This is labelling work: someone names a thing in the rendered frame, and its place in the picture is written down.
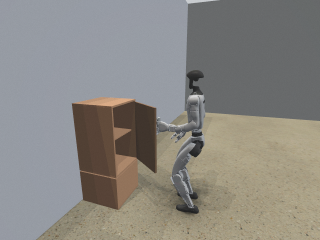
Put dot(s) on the humanoid robot torso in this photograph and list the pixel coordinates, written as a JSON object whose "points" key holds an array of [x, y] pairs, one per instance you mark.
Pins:
{"points": [[197, 135]]}

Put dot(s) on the right robot hand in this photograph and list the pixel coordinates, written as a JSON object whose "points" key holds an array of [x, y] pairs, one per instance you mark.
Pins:
{"points": [[181, 134]]}

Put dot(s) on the cupboard door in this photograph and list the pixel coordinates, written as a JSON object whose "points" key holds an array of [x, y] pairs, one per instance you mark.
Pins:
{"points": [[146, 135]]}

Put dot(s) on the robot right shin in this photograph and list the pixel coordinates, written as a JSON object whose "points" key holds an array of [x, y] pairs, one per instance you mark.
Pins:
{"points": [[186, 177]]}

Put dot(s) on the handle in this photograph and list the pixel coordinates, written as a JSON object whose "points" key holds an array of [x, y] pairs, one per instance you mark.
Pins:
{"points": [[158, 119]]}

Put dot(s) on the left robot hand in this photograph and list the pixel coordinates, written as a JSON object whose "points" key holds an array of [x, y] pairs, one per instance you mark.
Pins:
{"points": [[162, 126]]}

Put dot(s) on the robot left forearm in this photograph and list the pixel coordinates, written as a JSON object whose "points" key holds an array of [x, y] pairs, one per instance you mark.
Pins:
{"points": [[182, 128]]}

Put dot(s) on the left robot upper arm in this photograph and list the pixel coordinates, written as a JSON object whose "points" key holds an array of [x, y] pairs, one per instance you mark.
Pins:
{"points": [[194, 102]]}

